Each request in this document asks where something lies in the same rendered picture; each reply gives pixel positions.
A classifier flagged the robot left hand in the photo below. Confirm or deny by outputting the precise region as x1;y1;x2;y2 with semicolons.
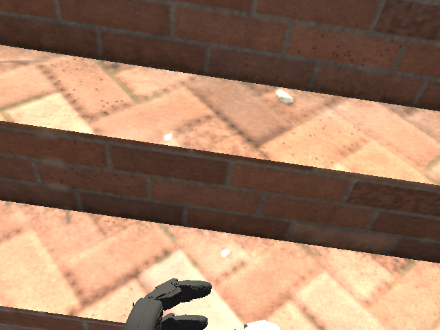
123;278;212;330

